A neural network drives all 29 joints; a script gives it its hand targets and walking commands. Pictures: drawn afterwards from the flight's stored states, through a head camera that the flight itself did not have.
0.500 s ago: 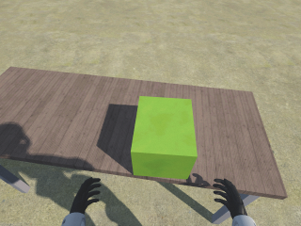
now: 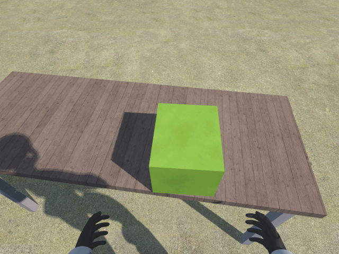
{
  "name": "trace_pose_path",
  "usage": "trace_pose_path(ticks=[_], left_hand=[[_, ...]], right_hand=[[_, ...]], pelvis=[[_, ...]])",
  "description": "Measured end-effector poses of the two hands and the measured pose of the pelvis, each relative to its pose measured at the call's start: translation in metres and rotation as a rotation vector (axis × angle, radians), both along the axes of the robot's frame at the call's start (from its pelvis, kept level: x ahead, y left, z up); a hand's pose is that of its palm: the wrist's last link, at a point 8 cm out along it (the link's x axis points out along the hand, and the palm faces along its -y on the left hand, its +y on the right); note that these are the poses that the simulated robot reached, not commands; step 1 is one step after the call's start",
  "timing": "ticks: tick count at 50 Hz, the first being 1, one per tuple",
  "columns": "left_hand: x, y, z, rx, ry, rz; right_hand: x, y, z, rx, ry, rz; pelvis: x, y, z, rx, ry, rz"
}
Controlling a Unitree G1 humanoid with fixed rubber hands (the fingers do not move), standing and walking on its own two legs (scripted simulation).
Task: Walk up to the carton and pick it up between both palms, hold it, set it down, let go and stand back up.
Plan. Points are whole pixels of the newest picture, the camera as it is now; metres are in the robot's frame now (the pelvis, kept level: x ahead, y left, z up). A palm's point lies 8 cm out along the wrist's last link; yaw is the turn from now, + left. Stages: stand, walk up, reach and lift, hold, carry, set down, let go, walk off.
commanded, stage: let go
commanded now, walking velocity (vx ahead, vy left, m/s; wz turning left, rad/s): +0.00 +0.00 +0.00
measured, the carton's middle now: (185, 148) +0.41 -0.03 -0.06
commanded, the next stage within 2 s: stand in 0.44 s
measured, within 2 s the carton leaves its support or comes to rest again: neither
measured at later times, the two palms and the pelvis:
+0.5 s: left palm (88, 250) +0.14 +0.21 -0.08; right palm (281, 250) +0.14 -0.24 -0.09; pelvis -0.01 -0.01 +0.00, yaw +0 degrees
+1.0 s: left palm out of the picture +0.10 +0.23 -0.11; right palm out of the picture +0.03 -0.26 -0.13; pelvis +0.00 +0.00 -0.01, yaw -3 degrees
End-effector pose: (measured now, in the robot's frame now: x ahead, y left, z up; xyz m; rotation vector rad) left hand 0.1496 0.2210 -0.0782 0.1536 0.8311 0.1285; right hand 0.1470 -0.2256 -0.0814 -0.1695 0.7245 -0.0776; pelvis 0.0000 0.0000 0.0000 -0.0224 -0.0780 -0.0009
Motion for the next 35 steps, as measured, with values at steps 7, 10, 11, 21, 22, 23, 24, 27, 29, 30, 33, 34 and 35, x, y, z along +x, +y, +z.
trace_pose_path(ticks=[7, 10, 11, 21, 22, 23, 24, 27, 29, 30, 33, 34, 35], left_hand=[[-0.001, 0.004, -0.001, 0.019, 0.016, 0.000], [0.003, 0.004, 0.003, 0.026, -0.004, -0.006], [0.003, 0.004, 0.004, 0.026, -0.007, -0.008], [-0.003, -0.004, 0.002, 0.016, 0.010, -0.003], [-0.004, -0.005, 0.002, 0.013, 0.010, 0.000], [-0.004, -0.006, 0.002, 0.006, 0.004, 0.006], [-0.005, -0.008, 0.001, 0.005, -0.004, 0.004], [-0.015, -0.005, -0.005, 0.041, -0.004, -0.039], [-0.025, 0.000, -0.012, 0.057, 0.024, -0.050], [-0.029, 0.002, -0.014, 0.058, 0.035, -0.048], [-0.039, 0.006, -0.020, 0.052, 0.061, -0.039], [-0.041, 0.006, -0.022, 0.049, 0.070, -0.038], [-0.044, 0.007, -0.024, 0.046, 0.079, -0.039]], right_hand=[[-0.002, -0.004, -0.004, -0.015, 0.010, 0.007], [-0.002, -0.005, -0.003, -0.008, 0.000, 0.005], [-0.002, -0.005, -0.003, -0.006, -0.003, 0.005], [-0.006, -0.011, -0.002, -0.012, -0.004, 0.010], [-0.006, -0.012, -0.002, -0.013, -0.005, 0.011], [-0.006, -0.013, -0.002, -0.015, -0.008, 0.013], [-0.006, -0.015, -0.002, -0.020, -0.002, 0.015], [-0.011, -0.025, -0.010, -0.037, 0.088, -0.024], [-0.019, -0.031, -0.015, -0.038, 0.132, -0.062], [-0.025, -0.034, -0.017, -0.041, 0.155, -0.076], [-0.048, -0.042, -0.025, -0.057, 0.229, -0.107], [-0.056, -0.044, -0.027, -0.061, 0.251, -0.115], [-0.063, -0.045, -0.029, -0.064, 0.272, -0.123]], pelvis=[[-0.005, -0.004, -0.002, 0.003, 0.008, 0.000], [-0.006, -0.006, -0.002, 0.003, 0.007, 0.001], [-0.006, -0.006, -0.002, 0.004, 0.006, 0.002], [-0.009, -0.012, -0.002, 0.009, -0.002, 0.007], [-0.009, -0.013, -0.002, 0.010, 0.001, 0.008], [-0.010, -0.014, -0.003, 0.010, 0.006, 0.010], [-0.010, -0.014, -0.003, 0.010, 0.012, 0.010], [-0.011, -0.013, -0.006, 0.007, 0.040, -0.008], [-0.011, -0.013, -0.007, 0.006, 0.050, -0.014], [-0.011, -0.012, -0.008, 0.006, 0.055, -0.017], [-0.011, -0.011, -0.009, 0.004, 0.068, -0.025], [-0.011, -0.010, -0.009, 0.004, 0.072, -0.027], [-0.011, -0.010, -0.009, 0.005, 0.075, -0.029]])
